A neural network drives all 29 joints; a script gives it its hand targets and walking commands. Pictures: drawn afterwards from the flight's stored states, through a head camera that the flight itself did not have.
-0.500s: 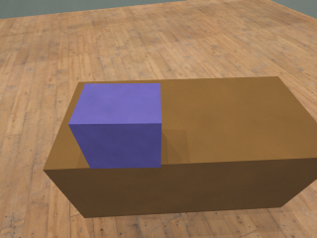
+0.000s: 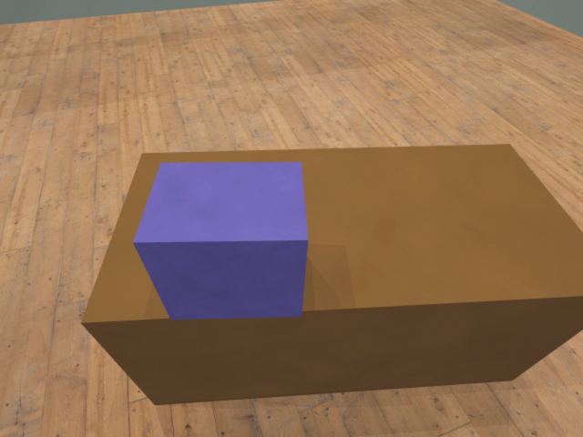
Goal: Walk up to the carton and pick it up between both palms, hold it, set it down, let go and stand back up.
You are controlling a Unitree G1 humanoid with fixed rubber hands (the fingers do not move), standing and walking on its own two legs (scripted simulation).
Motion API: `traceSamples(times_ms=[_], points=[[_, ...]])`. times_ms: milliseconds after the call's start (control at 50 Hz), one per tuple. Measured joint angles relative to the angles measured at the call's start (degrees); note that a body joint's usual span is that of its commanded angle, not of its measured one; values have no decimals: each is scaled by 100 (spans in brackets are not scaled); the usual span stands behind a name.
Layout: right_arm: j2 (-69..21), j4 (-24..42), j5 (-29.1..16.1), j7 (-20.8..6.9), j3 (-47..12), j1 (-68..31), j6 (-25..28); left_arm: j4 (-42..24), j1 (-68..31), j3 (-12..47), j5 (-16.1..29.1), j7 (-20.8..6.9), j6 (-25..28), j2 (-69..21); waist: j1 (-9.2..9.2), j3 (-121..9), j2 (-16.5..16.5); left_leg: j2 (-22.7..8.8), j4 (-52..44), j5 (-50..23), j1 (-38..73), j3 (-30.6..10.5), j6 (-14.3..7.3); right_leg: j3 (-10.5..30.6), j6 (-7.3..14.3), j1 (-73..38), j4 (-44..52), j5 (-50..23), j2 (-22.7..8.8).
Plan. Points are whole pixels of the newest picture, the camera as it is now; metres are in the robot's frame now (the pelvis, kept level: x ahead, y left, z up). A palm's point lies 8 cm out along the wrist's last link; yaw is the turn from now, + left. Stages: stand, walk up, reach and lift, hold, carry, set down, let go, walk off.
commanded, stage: walk up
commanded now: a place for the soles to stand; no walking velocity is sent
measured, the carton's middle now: (234, 243) +0.50 +0.14 -0.08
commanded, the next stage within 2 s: none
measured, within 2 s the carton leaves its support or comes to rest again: neither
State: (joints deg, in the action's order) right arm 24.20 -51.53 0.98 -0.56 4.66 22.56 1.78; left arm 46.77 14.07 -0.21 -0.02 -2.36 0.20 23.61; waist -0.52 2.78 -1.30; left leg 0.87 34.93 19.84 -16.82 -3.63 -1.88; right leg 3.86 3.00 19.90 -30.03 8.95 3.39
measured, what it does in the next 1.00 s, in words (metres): steps on the spot: right foot, then left foot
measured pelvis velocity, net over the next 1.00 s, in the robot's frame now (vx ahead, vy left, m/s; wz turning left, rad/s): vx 0.09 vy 0.00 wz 0.01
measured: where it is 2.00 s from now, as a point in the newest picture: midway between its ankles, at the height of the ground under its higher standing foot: outside the picture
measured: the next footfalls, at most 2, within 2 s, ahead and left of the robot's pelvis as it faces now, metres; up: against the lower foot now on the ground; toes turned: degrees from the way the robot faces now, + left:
right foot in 0.46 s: +0.14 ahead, -0.11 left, +0.00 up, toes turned +5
left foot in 0.74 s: +0.10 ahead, +0.12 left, +0.00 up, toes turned -3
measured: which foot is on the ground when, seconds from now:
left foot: down 0.00-0.50, up 0.52-0.72, down 0.74-1.00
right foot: down 0.00-0.02, up 0.04-0.44, down 0.46-1.00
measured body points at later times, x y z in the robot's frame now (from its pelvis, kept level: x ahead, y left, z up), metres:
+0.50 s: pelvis +0.04 -0.01 +0.00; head +0.05 +0.01 +0.45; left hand +0.12 +0.32 -0.12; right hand +0.09 -0.35 -0.09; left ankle +0.03 +0.12 -0.73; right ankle +0.10 -0.11 -0.73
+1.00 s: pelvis +0.09 +0.00 +0.01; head +0.11 +0.01 +0.46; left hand +0.15 +0.31 -0.11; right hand +0.16 -0.33 -0.10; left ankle +0.06 +0.13 -0.73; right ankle +0.10 -0.11 -0.73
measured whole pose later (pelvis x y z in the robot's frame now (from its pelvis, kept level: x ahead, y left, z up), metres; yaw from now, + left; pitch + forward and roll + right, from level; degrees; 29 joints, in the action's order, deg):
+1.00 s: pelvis +0.09 +0.00 +0.01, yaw +1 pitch +1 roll +0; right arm 24.1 -51.0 1.2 0.4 3.4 16.0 2.2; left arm 51.4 13.8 -0.2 0.0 -1.2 0.7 22.8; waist -0.6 1.5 -0.9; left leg 1.2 28.6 17.0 -12.7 -3.6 0.1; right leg 3.7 1.3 16.3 -29.0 13.7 2.2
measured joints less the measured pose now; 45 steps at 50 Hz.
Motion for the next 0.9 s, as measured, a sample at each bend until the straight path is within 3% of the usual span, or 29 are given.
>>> traceSamples(times_ms=[60,140,300,400,500,600,700,780,900], points=[[-8,-85,60,49,-3,36,3,39,-3,0,0,0,-47,-25,-2,-7,-30,48,-17,-375,135,4,26,2,-5,14,-576,960,-28],[-8,-45,79,112,-10,-14,72,222,-3,-2,0,0,-57,45,-4,-56,-52,12,-336,-458,291,3,-31,4,-6,32,-1356,1081,-36],[-10,143,79,97,-12,-119,158,301,-2,-1,0,0,-68,286,-8,-46,-110,13,-779,-666,265,9,-15,9,-6,31,-963,1551,-49],[-10,217,79,68,-12,-120,113,299,-2,-1,0,37,-49,285,-9,-48,-112,14,-722,-518,396,10,39,10,-6,31,-480,1273,-50],[-11,270,36,55,-25,-240,26,401,-2,1,0,106,6,161,-7,-49,-44,-18,-206,-122,399,5,176,-12,-98,-190,35,-10,-13],[-10,265,19,40,-55,-359,-30,421,-3,0,0,118,49,-96,-8,-101,88,12,520,662,248,9,75,-8,-91,-316,15,293,-29],[-8,196,19,27,-55,-357,-30,420,-3,0,0,117,49,-92,-4,-103,92,-10,132,679,238,3,69,-14,-90,-317,137,258,-56],[-9,88,19,76,-58,-356,27,421,-7,0,0,118,49,-98,-6,-104,80,-1,-626,-520,393,7,140,-11,-113,-320,41,370,-72],[-10,58,19,98,-92,-485,42,428,-16,0,0,117,49,-86,-7,-131,44,32,-631,-331,411,6,214,-12,-158,-360,102,438,-116]])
